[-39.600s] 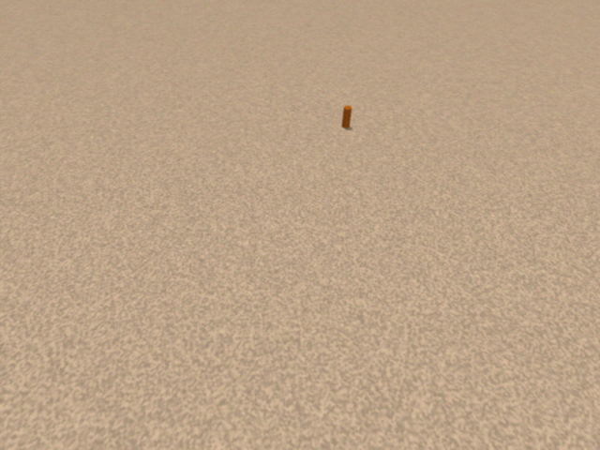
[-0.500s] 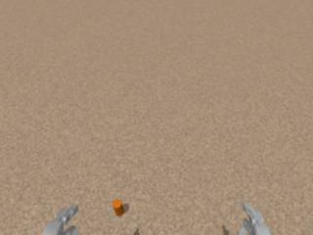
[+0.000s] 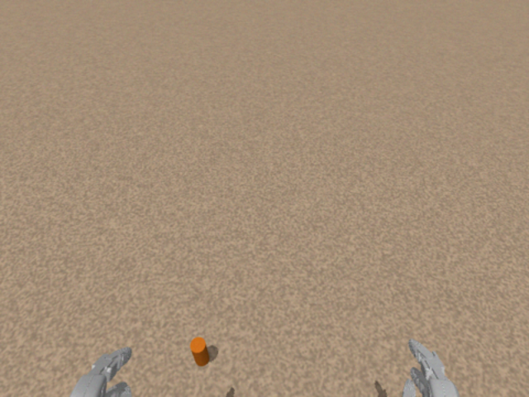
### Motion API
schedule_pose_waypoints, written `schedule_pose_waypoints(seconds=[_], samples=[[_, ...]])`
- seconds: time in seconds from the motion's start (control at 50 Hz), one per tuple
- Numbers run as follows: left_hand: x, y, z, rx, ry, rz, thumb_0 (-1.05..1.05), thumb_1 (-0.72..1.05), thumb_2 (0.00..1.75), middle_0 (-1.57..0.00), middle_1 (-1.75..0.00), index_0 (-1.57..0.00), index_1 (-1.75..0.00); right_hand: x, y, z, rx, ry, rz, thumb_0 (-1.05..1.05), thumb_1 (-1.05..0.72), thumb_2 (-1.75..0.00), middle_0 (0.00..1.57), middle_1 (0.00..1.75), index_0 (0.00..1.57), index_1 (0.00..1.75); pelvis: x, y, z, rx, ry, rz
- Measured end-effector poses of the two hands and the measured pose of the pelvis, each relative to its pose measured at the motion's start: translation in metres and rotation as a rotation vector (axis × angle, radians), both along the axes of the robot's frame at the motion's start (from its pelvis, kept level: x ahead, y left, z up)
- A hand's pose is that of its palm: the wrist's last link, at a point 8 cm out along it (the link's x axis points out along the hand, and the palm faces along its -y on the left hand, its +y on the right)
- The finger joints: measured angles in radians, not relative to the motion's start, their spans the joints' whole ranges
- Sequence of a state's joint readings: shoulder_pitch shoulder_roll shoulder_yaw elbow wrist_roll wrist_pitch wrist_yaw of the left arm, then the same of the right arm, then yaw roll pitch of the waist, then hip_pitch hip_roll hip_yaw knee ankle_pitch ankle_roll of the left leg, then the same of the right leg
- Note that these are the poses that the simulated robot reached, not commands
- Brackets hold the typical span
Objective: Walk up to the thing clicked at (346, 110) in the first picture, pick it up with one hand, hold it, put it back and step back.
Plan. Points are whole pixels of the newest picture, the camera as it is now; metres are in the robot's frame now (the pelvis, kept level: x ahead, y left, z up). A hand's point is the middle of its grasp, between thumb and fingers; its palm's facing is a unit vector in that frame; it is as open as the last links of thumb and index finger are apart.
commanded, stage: home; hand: left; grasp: from above
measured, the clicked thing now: (200, 352) +0.44 +0.20 -0.65
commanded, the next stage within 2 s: stand in 0.64 s
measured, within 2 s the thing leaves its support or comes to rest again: neither
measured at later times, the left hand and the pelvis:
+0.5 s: hand out of the picture +0.16 +0.19 -0.04, palm faces +0.05 -0.97 -0.22, open 7.4 cm; pelvis +0.00 +0.00 +0.00, yaw +0 degrees
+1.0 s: hand out of the picture +0.11 +0.24 -0.11, palm faces +0.03 -0.94 -0.34, open 7.4 cm; pelvis -0.01 +0.01 +0.03, yaw +0 degrees
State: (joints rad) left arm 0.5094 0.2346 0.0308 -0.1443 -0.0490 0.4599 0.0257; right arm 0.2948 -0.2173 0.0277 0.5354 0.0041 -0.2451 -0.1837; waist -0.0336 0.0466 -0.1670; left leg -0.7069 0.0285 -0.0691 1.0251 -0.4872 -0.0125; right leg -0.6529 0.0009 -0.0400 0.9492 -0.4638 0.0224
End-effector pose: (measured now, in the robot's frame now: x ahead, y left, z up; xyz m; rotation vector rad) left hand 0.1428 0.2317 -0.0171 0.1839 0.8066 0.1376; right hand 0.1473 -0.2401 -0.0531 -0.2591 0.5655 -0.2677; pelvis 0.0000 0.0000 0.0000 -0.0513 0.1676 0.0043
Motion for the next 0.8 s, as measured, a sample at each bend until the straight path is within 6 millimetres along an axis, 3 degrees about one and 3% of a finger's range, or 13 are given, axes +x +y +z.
schedule_pose_waypoints(seconds=[0.74,0.8], samples=[[-0.003,0.002,0.0,0.002,-0.001,-0.004,0.01,0.9,0.9,-0.2,-0.3,-0.2,-0.3,-0.003,0.002,0.0,0.002,-0.006,-0.004,0.02,-0.9,-0.9,0.21,0.3,0.2,0.3,-0.003,0.002,-0.001,-0.003,0.0,-0.002],[0.003,0.01,-0.013,0.072,-0.039,-0.042,0.01,0.9,0.9,-0.21,-0.3,-0.2,-0.3,-0.007,-0.001,-0.012,-0.042,0.155,0.1,0.01,-0.9,-0.9,0.2,0.3,0.2,0.3,-0.009,0.002,0.005,0.016,-0.07,0.001]])
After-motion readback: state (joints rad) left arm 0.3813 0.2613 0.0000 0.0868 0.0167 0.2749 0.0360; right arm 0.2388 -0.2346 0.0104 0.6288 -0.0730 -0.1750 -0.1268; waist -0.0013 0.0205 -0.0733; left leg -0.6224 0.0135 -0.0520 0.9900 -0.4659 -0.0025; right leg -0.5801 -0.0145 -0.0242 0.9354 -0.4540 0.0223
